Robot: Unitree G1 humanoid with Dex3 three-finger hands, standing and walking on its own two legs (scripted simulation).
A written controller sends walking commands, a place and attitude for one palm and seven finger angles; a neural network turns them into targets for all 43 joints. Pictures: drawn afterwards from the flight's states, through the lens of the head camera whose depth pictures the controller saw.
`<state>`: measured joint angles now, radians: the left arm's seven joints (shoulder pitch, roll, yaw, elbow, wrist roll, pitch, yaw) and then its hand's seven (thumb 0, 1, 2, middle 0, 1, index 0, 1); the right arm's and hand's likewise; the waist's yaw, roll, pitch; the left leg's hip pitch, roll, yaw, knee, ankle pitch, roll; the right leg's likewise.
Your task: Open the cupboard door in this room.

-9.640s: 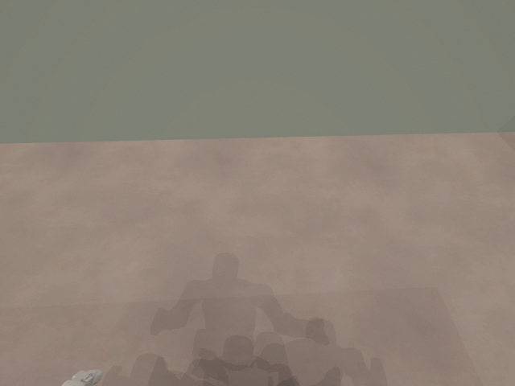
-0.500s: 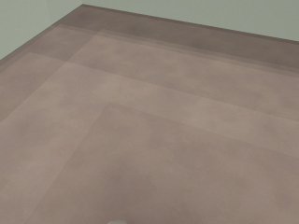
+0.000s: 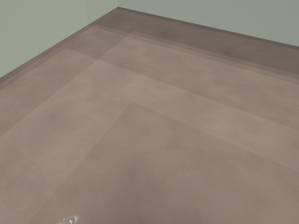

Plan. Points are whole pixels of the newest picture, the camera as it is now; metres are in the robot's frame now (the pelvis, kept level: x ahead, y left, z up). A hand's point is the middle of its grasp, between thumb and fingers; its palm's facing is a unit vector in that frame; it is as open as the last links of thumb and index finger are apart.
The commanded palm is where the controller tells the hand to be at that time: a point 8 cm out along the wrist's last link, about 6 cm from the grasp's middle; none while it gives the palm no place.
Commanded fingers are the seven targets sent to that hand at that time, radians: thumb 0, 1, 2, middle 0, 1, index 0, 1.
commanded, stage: turn or walk to find it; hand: left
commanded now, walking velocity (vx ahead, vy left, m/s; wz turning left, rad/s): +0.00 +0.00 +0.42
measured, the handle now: out of the picture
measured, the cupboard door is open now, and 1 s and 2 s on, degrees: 0 0 0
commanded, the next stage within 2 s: stand and wait in 1.28 s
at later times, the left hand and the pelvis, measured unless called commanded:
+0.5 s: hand out of the picture -0.06 +0.23 -0.19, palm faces +0.29 -0.93 -0.23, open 7.4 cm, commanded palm none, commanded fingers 0.00 0.90 0.90 -0.20 -0.30 -0.20 -0.30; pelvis -0.03 +0.03 -0.01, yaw +14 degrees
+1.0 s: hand out of the picture -0.01 +0.23 -0.14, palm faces +0.41 -0.87 -0.27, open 7.4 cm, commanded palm none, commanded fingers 0.00 0.90 0.90 -0.20 -0.30 -0.20 -0.30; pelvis -0.05 +0.00 +0.00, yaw +25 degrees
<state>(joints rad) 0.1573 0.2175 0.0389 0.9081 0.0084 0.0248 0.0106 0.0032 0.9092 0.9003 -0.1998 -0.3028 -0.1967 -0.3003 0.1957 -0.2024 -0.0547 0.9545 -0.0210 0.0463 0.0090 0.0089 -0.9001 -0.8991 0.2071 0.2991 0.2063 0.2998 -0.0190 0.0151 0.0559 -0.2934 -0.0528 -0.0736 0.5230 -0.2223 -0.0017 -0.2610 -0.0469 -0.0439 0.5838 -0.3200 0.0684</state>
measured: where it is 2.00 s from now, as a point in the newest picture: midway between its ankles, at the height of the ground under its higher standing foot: outside the picture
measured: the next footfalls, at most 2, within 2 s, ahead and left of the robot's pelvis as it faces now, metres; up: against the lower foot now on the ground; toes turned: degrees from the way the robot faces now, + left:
left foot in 0.46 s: -0.02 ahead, +0.14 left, +0.00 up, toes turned +18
right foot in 1.00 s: +0.03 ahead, -0.09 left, +0.00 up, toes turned +24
